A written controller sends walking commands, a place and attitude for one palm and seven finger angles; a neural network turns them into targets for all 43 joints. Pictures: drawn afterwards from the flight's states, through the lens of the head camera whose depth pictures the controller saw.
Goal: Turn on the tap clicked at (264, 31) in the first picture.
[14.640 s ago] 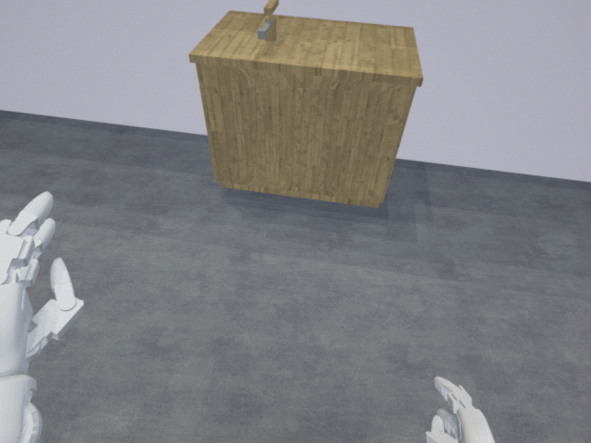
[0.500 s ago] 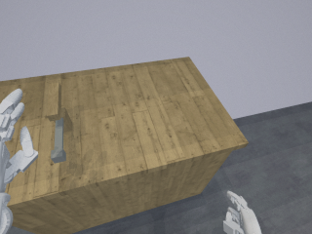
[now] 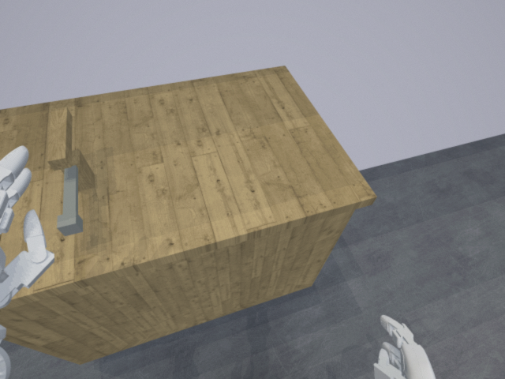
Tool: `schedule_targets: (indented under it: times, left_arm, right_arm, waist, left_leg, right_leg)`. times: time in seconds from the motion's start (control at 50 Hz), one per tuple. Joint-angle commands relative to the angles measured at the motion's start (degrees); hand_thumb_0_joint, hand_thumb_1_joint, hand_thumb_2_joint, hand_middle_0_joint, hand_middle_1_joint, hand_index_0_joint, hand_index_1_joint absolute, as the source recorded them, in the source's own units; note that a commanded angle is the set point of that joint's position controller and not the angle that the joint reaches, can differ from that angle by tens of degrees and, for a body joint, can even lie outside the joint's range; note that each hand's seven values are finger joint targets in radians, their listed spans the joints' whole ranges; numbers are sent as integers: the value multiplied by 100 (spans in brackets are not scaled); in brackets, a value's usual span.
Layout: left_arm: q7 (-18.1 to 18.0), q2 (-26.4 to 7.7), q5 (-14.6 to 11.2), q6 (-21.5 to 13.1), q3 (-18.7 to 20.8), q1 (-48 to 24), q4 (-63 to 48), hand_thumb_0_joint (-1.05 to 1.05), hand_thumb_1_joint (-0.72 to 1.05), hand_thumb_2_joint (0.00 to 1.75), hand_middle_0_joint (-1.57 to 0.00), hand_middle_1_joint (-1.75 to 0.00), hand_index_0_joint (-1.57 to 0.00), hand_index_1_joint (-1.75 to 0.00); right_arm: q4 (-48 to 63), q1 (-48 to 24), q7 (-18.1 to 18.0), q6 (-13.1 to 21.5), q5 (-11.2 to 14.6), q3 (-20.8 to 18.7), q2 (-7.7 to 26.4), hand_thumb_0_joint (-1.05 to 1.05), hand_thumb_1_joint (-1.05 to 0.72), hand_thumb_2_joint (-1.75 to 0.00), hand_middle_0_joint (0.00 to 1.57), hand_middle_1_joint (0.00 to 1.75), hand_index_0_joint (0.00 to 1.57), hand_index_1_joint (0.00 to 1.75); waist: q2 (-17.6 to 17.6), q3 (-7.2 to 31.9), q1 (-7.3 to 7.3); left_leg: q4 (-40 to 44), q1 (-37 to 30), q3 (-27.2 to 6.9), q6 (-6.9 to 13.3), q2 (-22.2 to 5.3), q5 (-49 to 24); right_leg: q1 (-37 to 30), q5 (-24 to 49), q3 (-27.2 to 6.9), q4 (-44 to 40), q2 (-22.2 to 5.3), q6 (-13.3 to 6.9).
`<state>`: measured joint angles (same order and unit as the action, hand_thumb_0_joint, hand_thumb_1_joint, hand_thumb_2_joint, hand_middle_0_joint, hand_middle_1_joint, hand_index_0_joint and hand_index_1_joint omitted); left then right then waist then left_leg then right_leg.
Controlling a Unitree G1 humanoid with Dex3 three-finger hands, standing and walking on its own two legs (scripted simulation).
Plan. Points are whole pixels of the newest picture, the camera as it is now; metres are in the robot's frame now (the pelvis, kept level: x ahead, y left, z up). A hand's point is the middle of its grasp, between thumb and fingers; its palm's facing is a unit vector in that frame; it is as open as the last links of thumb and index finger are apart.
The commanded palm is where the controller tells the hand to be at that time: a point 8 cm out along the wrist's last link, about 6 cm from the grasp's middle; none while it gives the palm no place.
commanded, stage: come to a stop and stand still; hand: left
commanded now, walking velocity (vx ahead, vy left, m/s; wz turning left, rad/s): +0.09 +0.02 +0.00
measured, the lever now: (70, 223) +0.33 +0.33 +0.02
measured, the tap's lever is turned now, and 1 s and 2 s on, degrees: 0 0 0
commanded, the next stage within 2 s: look again from close up in 0.92 s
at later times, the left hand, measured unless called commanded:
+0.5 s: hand (15, 262) +0.21 +0.27 +0.16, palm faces +0.44 -0.84 -0.32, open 7.4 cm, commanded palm +0.15 +0.30 +0.18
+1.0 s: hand (20, 251) +0.23 +0.28 +0.15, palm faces +0.39 -0.81 -0.44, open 7.4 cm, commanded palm +0.16 +0.30 +0.18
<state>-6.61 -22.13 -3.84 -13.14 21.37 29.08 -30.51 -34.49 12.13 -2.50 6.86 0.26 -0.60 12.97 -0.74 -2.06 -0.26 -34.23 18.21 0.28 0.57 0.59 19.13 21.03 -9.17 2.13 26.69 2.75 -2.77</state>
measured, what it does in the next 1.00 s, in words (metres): steps on the spot: left foot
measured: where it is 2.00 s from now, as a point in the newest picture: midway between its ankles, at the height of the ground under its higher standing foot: outside the picture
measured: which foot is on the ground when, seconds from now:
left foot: up 0.00-0.00, down 0.02-1.00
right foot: down 0.00-1.00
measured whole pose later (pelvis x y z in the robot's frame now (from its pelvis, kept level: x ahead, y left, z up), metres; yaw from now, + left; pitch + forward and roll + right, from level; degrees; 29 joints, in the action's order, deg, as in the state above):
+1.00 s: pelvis +0.02 +0.01 +0.00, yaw +4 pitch +3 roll -1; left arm -6.2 -26.9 -5.1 -15.9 21.6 25.2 -24.9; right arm -35.0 13.1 1.9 10.2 0.2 0.5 16.0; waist -2.1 -4.5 -2.1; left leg -30.6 14.3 -2.8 1.9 2.5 19.0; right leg 18.7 -12.2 3.3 28.0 1.5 -1.9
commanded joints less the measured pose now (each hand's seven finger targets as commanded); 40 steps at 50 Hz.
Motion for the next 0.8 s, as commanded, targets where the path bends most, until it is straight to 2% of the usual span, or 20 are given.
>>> schedule_targets:
  times: [0.0,0.02,0.04,0.06,0.12,0.3,0.34,0.4,0.44,0.52,0.54,0.56,0.58,0.6,0.62,0.64,0.68,0.72,0.74,0.78]
  left_arm:
    - [-301,-1040,64,-265,679,-391,-1207,0,90,90,-20,-30,-20,-30]
    - [-301,-1085,42,-259,737,-339,-1198,0,90,90,-20,-30,-20,-30]
    - [-296,-1203,58,-244,824,-379,-1394,0,90,90,-20,-30,-20,-30]
    - [-272,-1043,64,-248,661,-470,-1427,0,90,90,-20,-30,-20,-30]
    - [-224,-897,75,-192,567,-370,-1098,0,90,90,-20,-30,-20,-30]
    - [-141,-624,195,-187,252,-1098,-559,0,90,90,-20,-30,-20,-30]
    - [-138,-732,207,-180,310,-1299,-646,0,90,90,-20,-30,-20,-30]
    - [-139,-570,216,-178,169,-1373,-598,0,90,90,-20,-30,-20,-30]
    - [-149,-738,204,-197,307,-1371,-804,0,90,90,-20,-30,-20,-30]
    - [-166,-684,152,-191,325,-1076,-768,0,90,90,-20,-30,-20,-30]
    - [-144,-5312,335,-1117,1536,-6450,-2941,0,90,90,-20,-30,-20,-30]
    - [-54,-2653,633,-818,1954,-4534,-447,0,90,90,-20,-30,-20,-30]
    - [-25,-2147,303,-612,1418,-3235,548,0,90,90,-20,-30,-20,-30]
    - [28,-2251,196,-592,1546,-2600,476,0,90,90,-20,-30,-20,-30]
    - [118,-1950,29,-649,1200,-1981,293,0,90,90,-20,-30,-20,-30]
    - [201,-1330,-91,-613,865,-1221,663,0,90,90,-20,-30,-20,-30]
    - [193,-998,-177,-645,507,-506,-24,0,90,90,-20,-30,-20,-30]
    - [78,-1021,-191,-644,598,-210,-114,0,90,90,-20,-30,-20,-30]
    - [21,-1226,-197,-655,761,-272,-163,0,90,90,-20,-30,-20,-30]
    - [-71,-1471,-155,-714,1017,-465,-369,0,90,90,-20,-30,-20,-30]
  right_arm:
    - [904,-467,-150,368,39,-230,653,0,-90,-90,20,30,20,30]
    - [935,-499,-151,358,48,-215,656,0,-90,-90,20,30,20,30]
    - [938,-630,-152,350,49,-150,632,0,-90,-90,20,30,20,30]
    - [967,-606,-135,336,51,-103,559,0,-90,-90,20,30,20,30]
    - [939,-439,-76,356,77,-163,638,0,-90,-90,20,30,20,30]
    - [878,-339,-8,296,58,-129,614,0,-90,-90,20,30,20,30]
    - [879,-412,-6,317,64,-124,593,0,-90,-90,20,30,20,30]
    - [881,-386,22,299,40,-115,589,0,-90,-90,20,30,20,30]
    - [879,-471,33,306,44,-122,585,0,-90,-90,20,30,20,30]
    - [929,-442,55,263,36,-117,559,0,-90,-90,20,30,20,30]
    - [1865,670,-343,144,457,1195,1010,0,-90,-90,20,30,20,30]
    - [1178,252,-267,496,377,272,72,0,-90,-90,20,30,20,30]
    - [992,-70,-67,443,182,318,518,0,-90,-90,20,30,20,30]
    - [1077,-96,38,458,34,105,755,0,-90,-90,20,30,20,30]
    - [1121,-102,134,517,-15,96,835,0,-90,-90,20,30,20,30]
    - [954,-201,288,543,48,79,776,0,-90,-90,20,30,20,30]
    - [980,-19,471,567,63,-40,889,0,-90,-90,20,30,20,30]
    - [898,-109,522,612,106,-121,869,0,-90,-90,20,30,20,30]
    - [807,-272,532,606,131,-85,881,0,-90,-90,20,30,20,30]
    - [818,-192,452,600,67,-150,901,0,-90,-90,20,30,20,30]
  waist:
    - [20,1128,-108]
    - [305,1191,-100]
    - [992,1183,-117]
    - [1036,1024,-97]
    - [593,742,-105]
    - [402,199,-73]
    - [416,174,-75]
    - [324,253,-83]
    - [549,398,-78]
    - [430,579,-99]
    - [2074,219,434]
    - [543,735,-39]
    - [202,798,-84]
    - [105,882,-197]
    - [86,921,-225]
    - [216,1070,-215]
    - [310,1106,-277]
    - [20,1117,-306]
    - [141,1188,-272]
    - [-251,1267,-278]
  left_leg:
    - [1332,-783,-333,202,-475,-1047]
    - [1337,-746,-575,228,-637,-1421]
    - [1493,-704,-822,217,-799,-1798]
    - [1559,-408,-946,186,-886,-1889]
    - [1585,87,-775,152,-792,-1095]
    - [1880,290,-713,184,-637,164]
    - [1856,153,-632,162,-597,87]
    - [1809,138,-626,147,-527,-33]
    - [1727,-66,-556,100,-486,-447]
    - [1616,-164,-555,44,-475,-998]
    - [1303,1577,-793,253,-390,-763]
    - [1227,723,-1017,279,-996,-95]
    - [1203,-38,-558,138,-517,-1153]
    - [1007,-40,-452,51,-392,-1182]
    - [1019,53,-409,51,-278,-1177]
    - [958,-231,-305,22,-291,-1449]
    - [890,-208,-321,14,-310,-1847]
    - [867,-282,-339,52,-318,-2021]
    - [920,-396,-362,34,-337,-2223]
    - [851,-264,-382,3,-302,-2242]
  right_leg:
    - [-1255,-235,-911,-704,-896,132]
    - [-1399,114,-731,-480,-763,201]
    - [-1443,389,-531,-237,-695,209]
    - [-1598,425,-382,-150,-628,237]
    - [-1850,311,-412,-222,-639,207]
    - [-1581,-463,-484,-562,-525,210]
    - [-1518,-398,-505,-647,-534,205]
    - [-1658,-370,-514,-682,-533,182]
    - [-1727,4,-502,-656,-561,153]
    - [-1945,504,-435,-559,-604,134]
    - [-2082,-677,-420,393,16,592]
    - [-1246,-1142,-364,177,-657,395]
    - [-1067,-904,-262,-189,-503,233]
    - [-1108,-397,-430,-426,-549,179]
    - [-1261,36,-540,-412,-629,102]
    - [-1276,492,-503,-261,-560,36]
    - [-1407,1121,-513,-191,-691,-3]
    - [-1490,1477,-500,-196,-706,43]
    - [-1539,1663,-443,-84,-634,64]
    - [-1756,1994,-426,-41,-684,106]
